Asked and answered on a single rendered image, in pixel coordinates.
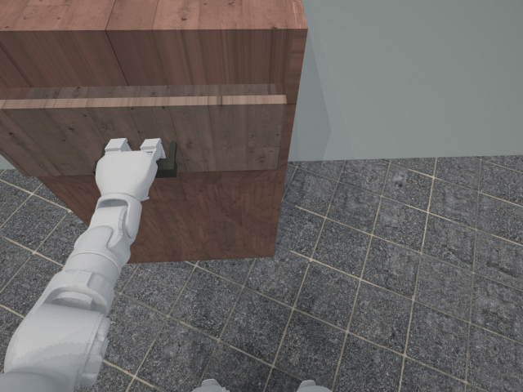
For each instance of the handle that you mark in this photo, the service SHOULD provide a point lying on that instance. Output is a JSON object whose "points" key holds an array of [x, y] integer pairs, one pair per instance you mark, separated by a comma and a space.
{"points": [[167, 167]]}

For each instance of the drawer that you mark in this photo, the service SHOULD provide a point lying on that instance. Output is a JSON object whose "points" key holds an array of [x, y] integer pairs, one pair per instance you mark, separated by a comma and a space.
{"points": [[61, 131]]}

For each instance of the cabinet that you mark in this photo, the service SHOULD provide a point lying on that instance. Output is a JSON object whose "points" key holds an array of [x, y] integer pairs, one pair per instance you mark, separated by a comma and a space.
{"points": [[198, 215]]}

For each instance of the robot shin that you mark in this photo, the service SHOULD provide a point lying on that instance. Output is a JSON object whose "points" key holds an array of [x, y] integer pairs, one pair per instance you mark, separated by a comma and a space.
{"points": [[306, 383], [209, 382]]}

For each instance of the robot right shin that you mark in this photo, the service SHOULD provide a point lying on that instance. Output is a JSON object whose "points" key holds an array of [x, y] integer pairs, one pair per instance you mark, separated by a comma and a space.
{"points": [[306, 383]]}

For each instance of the left robot upper arm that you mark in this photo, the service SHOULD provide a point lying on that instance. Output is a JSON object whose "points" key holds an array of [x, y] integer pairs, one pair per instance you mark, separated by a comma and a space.
{"points": [[61, 349]]}

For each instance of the robot left shin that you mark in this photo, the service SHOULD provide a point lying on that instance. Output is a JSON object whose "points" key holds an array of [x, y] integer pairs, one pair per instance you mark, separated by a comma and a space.
{"points": [[209, 382]]}

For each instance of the robot left hand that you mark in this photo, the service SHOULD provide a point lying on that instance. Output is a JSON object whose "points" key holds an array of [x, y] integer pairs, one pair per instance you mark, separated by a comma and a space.
{"points": [[123, 171]]}

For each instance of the left robot forearm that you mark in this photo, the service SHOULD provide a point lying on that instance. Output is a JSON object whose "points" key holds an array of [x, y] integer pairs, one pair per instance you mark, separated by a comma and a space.
{"points": [[88, 278]]}

